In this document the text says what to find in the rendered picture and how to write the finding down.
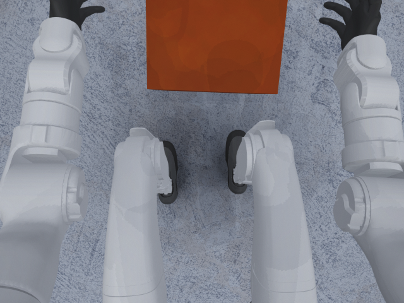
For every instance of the robot left forearm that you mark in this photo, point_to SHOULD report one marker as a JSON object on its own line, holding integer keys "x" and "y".
{"x": 53, "y": 97}

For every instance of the right robot foot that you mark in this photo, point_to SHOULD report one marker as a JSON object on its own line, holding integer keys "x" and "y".
{"x": 232, "y": 145}

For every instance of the robot foot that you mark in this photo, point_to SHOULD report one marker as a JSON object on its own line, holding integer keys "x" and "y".
{"x": 170, "y": 152}
{"x": 232, "y": 145}

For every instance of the left robot foot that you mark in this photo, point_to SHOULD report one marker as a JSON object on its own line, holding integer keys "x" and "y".
{"x": 170, "y": 152}

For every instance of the robot right hand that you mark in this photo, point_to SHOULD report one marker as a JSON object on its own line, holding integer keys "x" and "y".
{"x": 363, "y": 18}

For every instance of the robot left upper arm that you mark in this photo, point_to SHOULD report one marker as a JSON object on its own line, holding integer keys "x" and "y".
{"x": 38, "y": 203}

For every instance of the robot left hand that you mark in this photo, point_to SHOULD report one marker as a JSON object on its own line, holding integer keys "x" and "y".
{"x": 71, "y": 9}

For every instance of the carton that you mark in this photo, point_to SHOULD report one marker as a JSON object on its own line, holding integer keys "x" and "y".
{"x": 221, "y": 46}

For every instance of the robot right upper arm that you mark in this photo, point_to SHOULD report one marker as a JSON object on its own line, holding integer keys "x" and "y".
{"x": 372, "y": 210}

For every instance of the robot right forearm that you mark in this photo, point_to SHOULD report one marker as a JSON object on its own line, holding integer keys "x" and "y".
{"x": 370, "y": 107}

